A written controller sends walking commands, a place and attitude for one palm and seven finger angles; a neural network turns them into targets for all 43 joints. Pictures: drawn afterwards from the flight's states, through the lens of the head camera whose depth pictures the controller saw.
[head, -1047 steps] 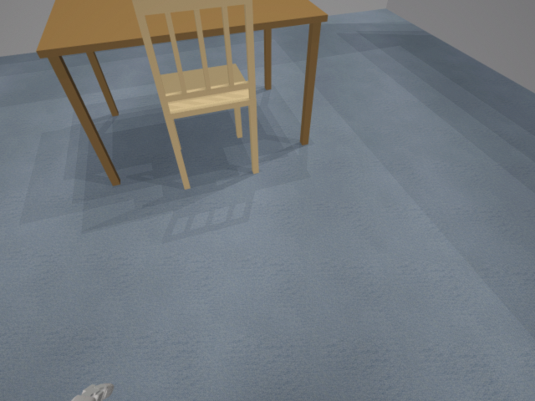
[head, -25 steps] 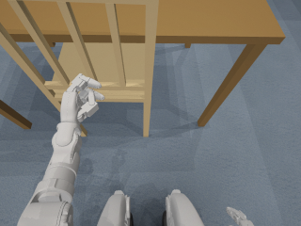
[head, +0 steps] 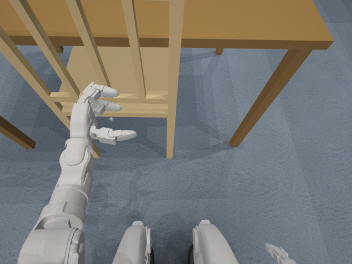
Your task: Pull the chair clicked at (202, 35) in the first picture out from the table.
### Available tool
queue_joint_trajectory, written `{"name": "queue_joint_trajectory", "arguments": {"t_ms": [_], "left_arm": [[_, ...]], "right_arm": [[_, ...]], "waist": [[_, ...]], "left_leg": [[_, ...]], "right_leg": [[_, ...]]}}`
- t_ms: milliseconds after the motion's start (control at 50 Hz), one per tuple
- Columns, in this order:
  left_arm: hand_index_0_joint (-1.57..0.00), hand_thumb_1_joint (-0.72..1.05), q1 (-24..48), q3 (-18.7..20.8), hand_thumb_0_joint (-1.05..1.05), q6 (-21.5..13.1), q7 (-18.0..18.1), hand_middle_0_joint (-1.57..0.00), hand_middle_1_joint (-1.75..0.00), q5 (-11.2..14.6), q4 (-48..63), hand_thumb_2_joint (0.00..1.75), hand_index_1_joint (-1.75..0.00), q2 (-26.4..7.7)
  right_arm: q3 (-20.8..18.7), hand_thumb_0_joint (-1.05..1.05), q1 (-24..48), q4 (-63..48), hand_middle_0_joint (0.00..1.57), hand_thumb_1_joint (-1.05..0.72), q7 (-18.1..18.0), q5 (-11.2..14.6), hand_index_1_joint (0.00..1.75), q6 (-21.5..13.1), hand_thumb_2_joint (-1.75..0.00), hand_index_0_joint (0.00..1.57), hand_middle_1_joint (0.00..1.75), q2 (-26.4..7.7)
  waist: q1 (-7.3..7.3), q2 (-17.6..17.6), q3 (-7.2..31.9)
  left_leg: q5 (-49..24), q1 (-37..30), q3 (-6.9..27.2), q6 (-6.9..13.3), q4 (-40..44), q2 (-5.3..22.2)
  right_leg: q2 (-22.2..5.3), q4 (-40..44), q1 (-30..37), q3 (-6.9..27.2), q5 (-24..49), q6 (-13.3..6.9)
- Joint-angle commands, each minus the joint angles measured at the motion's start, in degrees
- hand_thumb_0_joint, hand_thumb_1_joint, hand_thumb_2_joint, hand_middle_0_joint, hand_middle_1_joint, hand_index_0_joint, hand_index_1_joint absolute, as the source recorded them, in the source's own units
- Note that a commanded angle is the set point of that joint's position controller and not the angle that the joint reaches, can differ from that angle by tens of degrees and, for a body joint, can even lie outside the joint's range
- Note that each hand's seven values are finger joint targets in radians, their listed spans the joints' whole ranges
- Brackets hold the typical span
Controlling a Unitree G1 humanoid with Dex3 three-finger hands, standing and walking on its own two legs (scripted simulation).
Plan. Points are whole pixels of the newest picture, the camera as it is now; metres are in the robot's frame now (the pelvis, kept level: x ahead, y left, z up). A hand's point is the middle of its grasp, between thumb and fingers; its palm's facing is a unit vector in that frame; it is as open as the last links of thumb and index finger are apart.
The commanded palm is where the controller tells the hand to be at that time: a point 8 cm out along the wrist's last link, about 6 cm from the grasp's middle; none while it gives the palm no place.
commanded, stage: open the thumb and straighten the fingers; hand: left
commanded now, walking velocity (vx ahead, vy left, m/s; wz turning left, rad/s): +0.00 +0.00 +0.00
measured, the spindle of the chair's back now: (95, 57) +0.59 +0.19 +0.05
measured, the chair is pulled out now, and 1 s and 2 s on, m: -0.09 -0.09 -0.09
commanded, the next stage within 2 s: draw the fingers out of the gap in 0.38 s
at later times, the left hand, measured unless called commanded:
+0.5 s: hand (113, 114) +0.45 +0.14 +0.02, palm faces -0.03 -1.00 -0.06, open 17.4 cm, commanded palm +0.42 +0.19 +0.02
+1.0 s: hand (106, 148) +0.36 +0.14 +0.01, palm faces -0.04 -1.00 -0.05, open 17.5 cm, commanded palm +0.34 +0.20 +0.02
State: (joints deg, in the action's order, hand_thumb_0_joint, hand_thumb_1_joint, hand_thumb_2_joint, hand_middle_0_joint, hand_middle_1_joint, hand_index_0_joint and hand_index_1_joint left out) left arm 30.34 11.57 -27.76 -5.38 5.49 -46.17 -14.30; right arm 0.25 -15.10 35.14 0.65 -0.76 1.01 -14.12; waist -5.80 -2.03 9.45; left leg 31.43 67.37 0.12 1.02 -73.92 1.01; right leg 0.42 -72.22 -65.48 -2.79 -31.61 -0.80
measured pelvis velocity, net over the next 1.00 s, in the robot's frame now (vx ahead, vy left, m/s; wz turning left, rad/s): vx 0.01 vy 0.00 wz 0.00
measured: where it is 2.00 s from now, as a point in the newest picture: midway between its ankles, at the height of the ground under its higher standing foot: outside the picture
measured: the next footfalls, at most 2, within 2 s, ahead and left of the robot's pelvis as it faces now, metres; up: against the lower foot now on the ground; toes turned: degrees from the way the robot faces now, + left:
none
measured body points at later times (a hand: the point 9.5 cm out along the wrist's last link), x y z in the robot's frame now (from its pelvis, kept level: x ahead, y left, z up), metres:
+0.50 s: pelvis +0.00 +0.01 +0.00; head +0.14 +0.01 +0.42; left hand +0.44 +0.19 +0.02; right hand +0.08 -0.25 -0.13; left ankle +0.03 +0.11 -0.62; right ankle +0.02 -0.11 -0.62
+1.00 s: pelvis +0.01 +0.00 +0.01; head +0.13 +0.01 +0.44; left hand +0.36 +0.20 +0.02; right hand +0.14 -0.25 -0.11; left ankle +0.03 +0.11 -0.62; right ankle +0.02 -0.11 -0.62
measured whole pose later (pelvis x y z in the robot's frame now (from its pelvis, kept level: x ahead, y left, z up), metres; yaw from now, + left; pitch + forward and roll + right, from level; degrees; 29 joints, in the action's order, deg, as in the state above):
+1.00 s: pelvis +0.01 +0.00 +0.01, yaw +0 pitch +23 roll -2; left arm 11.8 5.6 -28.3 -5.7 7.2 -29.4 -11.2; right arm -0.4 -12.5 32.4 0.8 -0.2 1.4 -13.9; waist -3.2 -1.4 9.6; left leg 32.1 63.9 0.2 1.3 -72.9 0.7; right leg 0.2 -70.9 -61.8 -2.8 -32.3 -0.5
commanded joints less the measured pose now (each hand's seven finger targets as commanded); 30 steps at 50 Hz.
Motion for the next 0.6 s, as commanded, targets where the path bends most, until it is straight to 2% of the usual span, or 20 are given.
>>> {"name": "queue_joint_trajectory", "arguments": {"t_ms": [0, 20, 40, 80, 120, 140, 180, 220, 280, 320, 340, 360, 400, 440, 460, 480, 520, 540, 560, 580], "left_arm": [[-0.27, -0.55, 19.02, 3.04, 0.00, -4.39, 0.10, -0.27, -0.80, 0.73, 12.18, 0.20, -0.80, -9.11], [-0.25, -0.55, 18.69, 3.25, 0.00, -4.46, 0.07, -0.25, -0.73, 0.96, 13.63, 0.20, -0.73, -9.57], [-0.22, -0.55, 18.35, 2.75, 0.00, -4.38, -0.05, -0.22, -0.65, 1.22, 14.19, 0.20, -0.65, -9.15], [-0.18, -0.55, 16.90, 2.87, 0.00, -4.19, -0.03, -0.18, -0.51, 1.46, 15.57, 0.20, -0.51, -8.88], [-0.13, -0.55, 15.28, 2.52, 0.00, -3.57, 0.07, -0.13, -0.36, 1.42, 15.38, 0.20, -0.36, -8.53], [-0.10, -0.55, 19.68, 1.50, 0.00, -3.31, 0.32, -0.10, -0.29, 0.86, 12.44, 0.20, -0.29, -8.17], [-0.05, -0.55, 20.98, 2.26, 0.00, -3.25, 0.74, -0.05, -0.14, 0.11, 10.33, 0.20, -0.14, -8.69], [0.00, -0.55, 21.70, 2.86, 0.00, -3.72, 1.17, 0.00, 0.00, 0.28, 10.62, 0.20, 0.00, -8.84], [0.00, -0.55, 22.15, 2.84, 0.00, -4.53, 0.97, 0.00, 0.00, 0.41, 11.73, 0.20, 0.00, -8.94], [0.00, -0.55, 22.03, 2.24, 0.00, -4.38, 0.81, 0.00, 0.00, 0.35, 10.92, 0.20, 0.00, -8.18], [0.00, -0.55, 20.92, 3.44, 0.00, -4.35, 0.74, 0.00, 0.00, 0.41, 11.05, 0.20, 0.00, -9.50], [0.00, -0.55, 19.80, 3.00, 0.00, -4.12, 0.47, 0.00, 0.00, -0.03, 10.50, 0.20, 0.00, -9.37], [0.00, -0.55, 20.81, 1.94, 0.00, -3.62, 0.45, 0.00, 0.00, -0.01, 9.92, 0.20, 0.00, -7.99], [0.00, -0.55, 20.78, 2.54, 0.00, -3.45, 0.53, 0.00, 0.00, 0.22, 10.29, 0.20, 0.00, -8.77], [0.00, -0.55, 24.96, 3.10, 0.00, -3.48, 0.84, 0.00, 0.00, 0.09, 11.00, 0.20, 0.00, -9.96], [0.00, -0.55, 23.03, 4.05, 0.00, -3.41, 0.97, 0.00, 0.00, 0.02, 10.57, 0.20, 0.00, -10.62], [0.00, -0.55, 18.39, 3.07, 0.00, -3.38, 1.08, 0.00, 0.00, 0.64, 11.86, 0.20, 0.00, -8.22], [0.00, -0.55, 16.60, 2.92, 0.00, -3.50, 0.92, 0.00, 0.00, 1.06, 13.22, 0.20, 0.00, -8.05], [0.00, -0.55, 12.57, 3.37, 0.00, -3.26, 0.83, 0.00, 0.00, 1.03, 13.35, 0.20, 0.00, -8.15], [0.00, -0.55, 11.14, 2.31, 0.00, -3.04, 0.61, 0.00, 0.00, 1.39, 14.42, 0.20, 0.00, -7.09]], "right_arm": [[-3.50, 0.00, -5.35, -4.75, 0.20, -0.90, -0.38, -0.13, 0.30, -1.63, -0.90, 0.20, 0.30, -8.63], [-3.46, 0.00, -5.30, -5.11, 0.20, -0.90, -0.30, -0.13, 0.30, -1.61, -0.90, 0.20, 0.30, -8.63], [-3.55, 0.00, -5.57, -5.15, 0.20, -0.90, -0.30, -0.08, 0.30, -1.59, -0.90, 0.20, 0.30, -8.68], [-3.63, 0.00, -5.51, -5.16, 0.20, -0.90, -0.11, -0.08, 0.30, -1.45, -0.90, 0.20, 0.30, -8.52], [-3.55, 0.00, -5.44, -5.22, 0.20, -0.90, -0.01, 0.08, 0.30, -1.19, -0.90, 0.20, 0.30, -8.42], [-3.44, 0.00, -6.05, -4.19, 0.20, -0.90, -0.26, 0.02, 0.30, -1.12, -0.90, 0.20, 0.30, -8.62], [-3.48, 0.00, -6.33, -3.56, 0.20, -0.90, -0.30, -0.11, 0.30, -0.93, -0.90, 0.20, 0.30, -8.80], [-3.50, 0.00, -6.11, -3.79, 0.20, -0.90, -0.29, -0.21, 0.30, -1.09, -0.90, 0.20, 0.30, -8.83], [-3.44, 0.00, -6.06, -4.18, 0.20, -0.90, -0.31, -0.39, 0.30, -1.12, -0.90, 0.20, 0.30, -8.84], [-3.45, 0.00, -6.28, -3.93, 0.20, -0.90, -0.13, -0.45, 0.30, -1.07, -0.90, 0.20, 0.30, -8.64], [-3.49, 0.00, -6.77, -4.05, 0.20, -0.90, -0.11, -0.50, 0.30, -1.05, -0.90, 0.20, 0.30, -8.89], [-3.47, 0.00, -6.45, -4.30, 0.20, -0.90, -0.01, -0.36, 0.30, -0.84, -0.90, 0.20, 0.30, -8.92], [-3.52, 0.00, -6.48, -4.27, 0.20, -0.90, 0.08, -0.31, 0.30, -0.52, -0.90, 0.20, 0.30, -8.78], [-3.46, 0.00, -6.75, -4.45, 0.20, -0.90, 0.02, -0.25, 0.30, -0.43, -0.90, 0.20, 0.30, -9.01], [-3.45, 0.00, -6.59, -4.05, 0.20, -0.90, -0.14, -0.27, 0.30, -0.30, -0.90, 0.20, 0.30, -9.12], [-3.49, 0.00, -6.84, -4.25, 0.20, -0.90, -0.16, -0.26, 0.30, -0.25, -0.90, 0.20, 0.30, -9.00], [-3.47, 0.00, -6.30, -5.11, 0.20, -0.90, 0.00, -0.17, 0.30, -0.26, -0.90, 0.20, 0.30, -8.63], [-3.50, 0.00, -6.28, -5.51, 0.20, -0.90, 0.10, -0.17, 0.30, -0.40, -0.90, 0.20, 0.30, -8.66], [-3.55, 0.00, -6.11, -5.82, 0.20, -0.90, 0.24, -0.05, 0.30, -0.20, -0.90, 0.20, 0.30, -8.59], [-3.49, 0.00, -5.73, -6.29, 0.20, -0.90, 0.44, 0.03, 0.30, 0.00, -0.90, 0.20, 0.30, -8.46]], "waist": [[-0.65, -2.08, 27.52], [-0.25, -2.93, 29.36], [-0.68, -2.97, 29.81], [-0.19, -2.66, 30.77], [-0.37, -1.67, 29.14], [-2.72, -0.19, 26.02], [-2.63, 0.19, 23.77], [-2.09, -1.03, 24.53], [-1.54, -3.21, 27.62], [-1.85, -3.07, 27.79], [-1.50, -2.51, 28.69], [-1.29, -3.04, 28.40], [-1.93, -1.72, 27.56], [-1.80, -1.72, 27.28], [-2.52, -2.50, 27.57], [-1.49, -2.39, 28.05], [-0.79, -1.85, 28.38], [-0.50, -2.18, 30.06], [0.44, -1.76, 30.26], [0.51, -1.62, 29.77]], "left_leg": [[-18.23, -18.55, 1.62, 0.07, 7.64, -1.10], [-19.60, -19.51, 1.70, -0.03, 7.66, -1.04], [-21.33, -21.02, 2.02, -0.07, 7.65, -0.81], [-22.79, -21.59, 2.08, -0.21, 7.77, -0.74], [-22.07, -19.91, 1.67, -0.03, 7.93, -0.81], [-20.69, -18.79, 2.33, 0.14, 7.27, -0.54], [-17.63, -16.75, 2.37, 0.09, 7.24, -0.58], [-17.15, -17.72, 2.33, 0.09, 7.50, -0.75], [-19.56, -20.22, 2.44, -0.26, 7.54, -0.69], [-20.42, -20.20, 2.27, -0.12, 7.13, -0.72], [-21.48, -20.58, 2.50, -0.14, 7.11, -0.57], [-21.40, -20.87, 2.50, -0.36, 7.40, -0.51], [-20.79, -19.92, 2.48, -0.12, 7.28, -0.55], [-20.43, -19.96, 2.78, -0.17, 7.65, -0.48], [-19.69, -20.06, 2.57, -0.05, 7.43, -0.50], [-19.47, -20.09, 2.57, -0.16, 7.73, -0.60], [-21.14, -20.91, 2.24, -0.15, 8.32, -0.65], [-22.84, -21.86, 2.11, -0.12, 8.18, -0.59], [-23.99, -22.39, 2.08, -0.39, 8.64, -0.42], [-23.85, -21.76, 1.79, -0.30, 8.77, -0.58]], "right_leg": [[0.94, 9.53, 13.43, 2.16, 17.46, -0.81], [0.97, 9.19, 14.11, 2.12, 18.57, -0.87], [1.12, 8.88, 13.47, 1.85, 19.64, -0.90], [1.07, 8.94, 14.62, 1.75, 21.07, -0.79], [1.11, 9.45, 15.57, 1.92, 21.44, -0.66], [1.22, 9.04, 12.06, 1.54, 19.88, -0.50], [1.16, 9.14, 10.51, 1.44, 16.71, -0.42], [1.18, 9.38, 10.20, 1.49, 15.69, -0.63], [1.07, 8.84, 10.39, 1.40, 17.05, -0.83], [1.20, 8.89, 10.86, 1.47, 18.07, -0.76], [1.31, 8.37, 11.26, 1.22, 18.84, -0.85], [1.27, 8.50, 10.75, 1.22, 18.57, -0.86], [1.28, 8.73, 10.80, 1.16, 18.42, -0.72], [1.34, 8.66, 10.66, 1.11, 17.83, -0.80], [1.18, 9.09, 10.32, 1.40, 17.48, -0.56], [1.28, 9.09, 11.20, 1.44, 17.08, -0.69], [1.32, 9.50, 12.72, 1.25, 18.71, -0.79], [1.39, 9.14, 13.52, 1.34, 20.30, -0.84], [1.39, 9.19, 14.22, 1.11, 21.23, -0.90], [1.33, 9.48, 15.14, 1.27, 21.72, -0.81]]}}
